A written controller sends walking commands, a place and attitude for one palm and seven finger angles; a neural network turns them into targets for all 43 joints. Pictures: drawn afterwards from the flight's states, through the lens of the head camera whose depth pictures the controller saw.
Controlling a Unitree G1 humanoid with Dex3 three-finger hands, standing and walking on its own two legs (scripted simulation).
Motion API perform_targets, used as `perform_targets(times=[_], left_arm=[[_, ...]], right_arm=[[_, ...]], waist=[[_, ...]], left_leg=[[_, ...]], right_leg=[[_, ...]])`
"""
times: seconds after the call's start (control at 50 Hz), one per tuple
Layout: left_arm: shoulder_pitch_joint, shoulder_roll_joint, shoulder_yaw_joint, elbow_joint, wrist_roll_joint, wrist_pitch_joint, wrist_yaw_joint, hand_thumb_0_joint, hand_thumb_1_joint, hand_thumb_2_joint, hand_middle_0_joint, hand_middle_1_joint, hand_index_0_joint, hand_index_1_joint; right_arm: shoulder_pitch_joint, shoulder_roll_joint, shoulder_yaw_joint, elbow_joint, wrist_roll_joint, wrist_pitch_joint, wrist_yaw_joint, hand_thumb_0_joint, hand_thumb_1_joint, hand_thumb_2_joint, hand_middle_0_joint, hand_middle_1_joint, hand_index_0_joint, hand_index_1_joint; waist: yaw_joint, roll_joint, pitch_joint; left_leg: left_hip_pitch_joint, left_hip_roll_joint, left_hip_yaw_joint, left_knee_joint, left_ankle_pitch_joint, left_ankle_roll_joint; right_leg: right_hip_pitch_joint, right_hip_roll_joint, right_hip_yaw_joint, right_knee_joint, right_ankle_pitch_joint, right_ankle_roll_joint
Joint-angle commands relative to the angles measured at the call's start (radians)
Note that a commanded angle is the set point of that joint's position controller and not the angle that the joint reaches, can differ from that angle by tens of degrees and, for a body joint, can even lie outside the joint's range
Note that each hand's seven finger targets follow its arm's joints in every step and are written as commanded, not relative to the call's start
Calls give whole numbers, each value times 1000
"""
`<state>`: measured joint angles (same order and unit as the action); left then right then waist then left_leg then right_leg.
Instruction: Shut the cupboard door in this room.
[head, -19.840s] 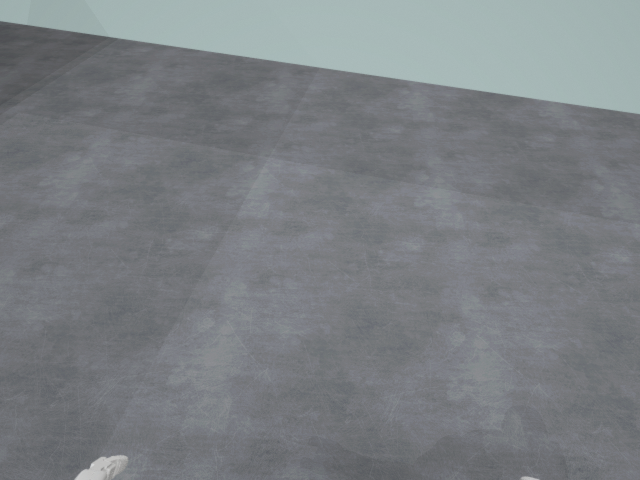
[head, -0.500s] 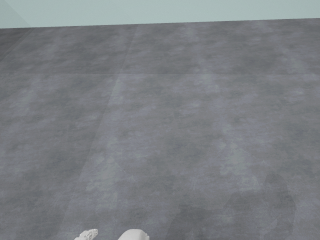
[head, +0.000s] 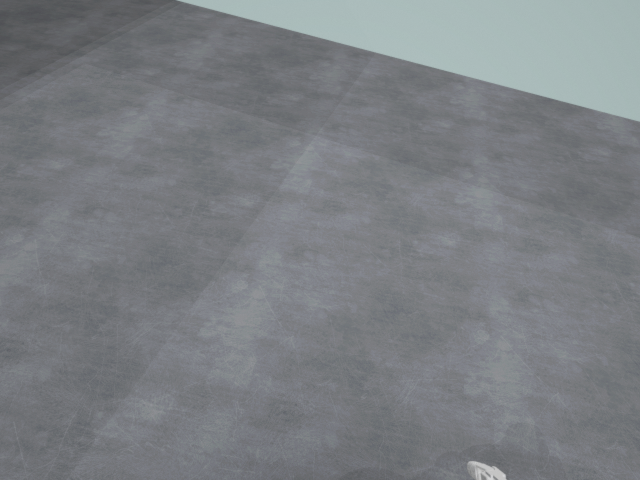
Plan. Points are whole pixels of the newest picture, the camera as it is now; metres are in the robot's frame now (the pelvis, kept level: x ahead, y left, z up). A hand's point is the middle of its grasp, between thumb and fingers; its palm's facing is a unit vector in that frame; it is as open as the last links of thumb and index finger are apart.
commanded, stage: turn or walk to find it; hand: left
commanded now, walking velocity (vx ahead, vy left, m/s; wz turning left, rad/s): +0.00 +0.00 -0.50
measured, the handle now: out of the picture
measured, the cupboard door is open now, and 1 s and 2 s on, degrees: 83 83 83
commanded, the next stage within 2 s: none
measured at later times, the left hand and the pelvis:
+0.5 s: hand out of the picture +0.09 +0.12 -0.15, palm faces -0.19 -0.94 -0.30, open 7.4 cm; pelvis -0.02 -0.06 +0.00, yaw -15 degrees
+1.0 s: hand out of the picture +0.11 +0.14 -0.17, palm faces -0.38 -0.89 -0.24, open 7.4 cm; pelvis -0.02 -0.02 +0.00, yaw -28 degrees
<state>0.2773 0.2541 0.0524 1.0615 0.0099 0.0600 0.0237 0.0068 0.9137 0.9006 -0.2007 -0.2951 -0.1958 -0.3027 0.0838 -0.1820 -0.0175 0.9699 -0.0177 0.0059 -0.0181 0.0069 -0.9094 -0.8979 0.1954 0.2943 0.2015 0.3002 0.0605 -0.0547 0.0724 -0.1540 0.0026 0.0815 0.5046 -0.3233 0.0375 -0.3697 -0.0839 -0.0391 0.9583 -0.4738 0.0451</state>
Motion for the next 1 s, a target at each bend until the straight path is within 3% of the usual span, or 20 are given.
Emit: perform_targets(times=[0.0,0.12,0.2,0.24,0.26,0.28,0.3,0.32,0.34,0.36,0.38,0.42,0.46,0.56,0.66,0.78,0.88,0.94,0.96,0.98], left_arm=[[19,36,1,-40,5,-17,-6,0,900,900,-200,-300,-200,-300],[-47,20,21,-95,7,-4,-14,0,900,900,-200,-300,-200,-300],[-69,4,26,-129,11,-13,-26,0,900,900,-200,-300,-200,-300],[-42,9,29,-130,10,-21,-29,0,900,900,-200,-300,-200,-300],[1,13,34,-124,11,-25,-30,0,900,900,-200,-300,-200,-300],[55,35,39,-109,15,-34,-32,0,900,900,-200,-300,-200,-300],[105,124,52,-97,25,-48,-23,0,900,900,-200,-300,-200,-300],[132,198,67,-91,19,-54,-13,0,900,900,-200,-300,-200,-300],[127,180,59,-100,4,-50,-3,0,900,900,-200,-300,-200,-300],[67,162,66,-116,6,-50,3,0,900,900,-200,-300,-200,-300],[4,152,65,-136,6,-45,2,0,900,900,-200,-300,-200,-300],[-54,119,51,-159,2,-50,-3,0,900,900,-200,-300,-200,-300],[-72,120,50,-170,3,-56,-3,0,900,900,-200,-300,-200,-300],[-24,133,50,-154,3,-60,-10,0,900,900,-200,-300,-200,-300],[-9,137,53,-157,5,-56,-14,0,900,900,-200,-300,-200,-300],[-11,152,59,-167,11,-51,-9,0,900,900,-200,-300,-200,-300],[-32,172,66,-178,15,-44,-8,0,900,900,-200,-300,-200,-300],[-84,170,66,-187,9,-37,-9,0,900,900,-200,-300,-200,-300],[-101,163,63,-194,3,-34,-11,0,900,900,-200,-300,-200,-300],[-112,125,55,-210,-2,-33,-14,0,900,900,-200,-300,-200,-300]], right_arm=[[70,-164,-41,-10,6,-15,-24,0,-900,-900,200,300,200,300],[111,-168,-65,-9,-4,-3,-20,0,-900,-900,200,300,200,300],[114,-173,-83,-16,-10,1,-16,0,-900,-900,200,300,200,300],[96,-182,-88,-18,-8,3,-13,0,-900,-900,200,300,200,300],[78,-186,-89,-22,-7,4,-13,0,-900,-900,200,300,200,300],[70,-186,-90,-28,-3,5,-12,0,-900,-900,200,300,200,300],[88,-140,-85,-41,5,6,-9,0,-900,-900,200,300,200,300],[28,-81,-65,-93,7,10,-5,0,-900,-900,200,300,200,300],[10,-102,-62,-100,11,28,-12,0,-900,-900,200,300,200,300],[11,-104,-65,-87,7,36,-12,0,-900,-900,200,300,200,300],[13,-116,-69,-76,4,35,-10,0,-900,-900,200,300,200,300],[39,-135,-72,-55,-4,34,-1,0,-900,-900,200,300,200,300],[90,-127,-70,-39,-5,33,2,0,-900,-900,200,300,200,300],[68,-138,-65,-51,-6,34,-4,0,-900,-900,200,300,200,300],[47,-152,-64,-67,-4,35,-8,0,-900,-900,200,300,200,300],[14,-147,-58,-98,3,25,-11,0,-900,-900,200,300,200,300],[19,-133,-54,-115,15,13,-14,0,-900,-900,200,300,200,300],[102,-132,-57,-99,21,3,-19,0,-900,-900,200,300,200,300],[148,-143,-59,-86,21,-5,-22,0,-900,-900,200,300,200,300],[189,-186,-65,-80,17,-16,-27,0,-900,-900,200,300,200,300]], waist=[[-49,168,-34],[-72,187,12],[-82,225,-24],[-67,228,-41],[-39,213,-59],[-10,160,-89],[13,-78,-125],[35,-283,-92],[35,-177,-99],[17,-181,-75],[0,-129,-42],[-28,-46,-43],[-46,-21,-108],[-25,-26,-106],[-17,-67,-97],[-13,-62,-116],[-16,-69,-141],[-61,-70,-159],[-87,-63,-176],[-111,58,-186]], left_leg=[[87,283,-102,-171,692,109],[69,331,-78,-163,570,132],[84,340,-45,-114,553,119],[63,339,-26,-60,538,97],[42,325,5,-7,493,70],[4,287,49,103,418,24],[-147,195,106,322,172,-45],[-367,57,78,535,-325,-88],[-341,79,-53,624,-308,-77],[-370,83,-94,664,-256,-72],[-409,85,-108,706,-192,-75],[-398,90,-114,703,-74,-88],[-379,88,-106,663,-24,-100],[-405,77,-118,604,-16,-122],[-407,66,-130,565,-29,-125],[-364,48,-129,437,-86,-114],[-235,11,-121,244,-122,-88],[-63,-7,-107,19,-8,-74],[66,5,-103,-83,65,-63],[181,121,-216,-186,40,-25]], right_leg=[[-84,3,51,76,44,14],[-117,4,17,45,2,19],[-63,13,-40,-115,2,8],[15,28,-58,-236,66,-5],[73,33,-67,-327,154,-11],[169,28,-60,-463,306,-19],[308,-117,154,-569,566,-75],[346,-310,431,-590,911,-204],[270,-329,389,-608,858,-264],[233,-274,393,-649,677,-259],[221,-246,386,-657,534,-251],[198,-184,318,-654,482,-210],[247,-153,270,-643,487,-186],[281,-135,311,-638,547,-182],[275,-118,372,-647,502,-181],[280,-121,456,-636,495,-231],[235,-106,508,-608,562,-239],[141,-59,500,-563,527,-183],[55,-21,470,-528,458,-143],[-80,60,403,-426,304,-101]])
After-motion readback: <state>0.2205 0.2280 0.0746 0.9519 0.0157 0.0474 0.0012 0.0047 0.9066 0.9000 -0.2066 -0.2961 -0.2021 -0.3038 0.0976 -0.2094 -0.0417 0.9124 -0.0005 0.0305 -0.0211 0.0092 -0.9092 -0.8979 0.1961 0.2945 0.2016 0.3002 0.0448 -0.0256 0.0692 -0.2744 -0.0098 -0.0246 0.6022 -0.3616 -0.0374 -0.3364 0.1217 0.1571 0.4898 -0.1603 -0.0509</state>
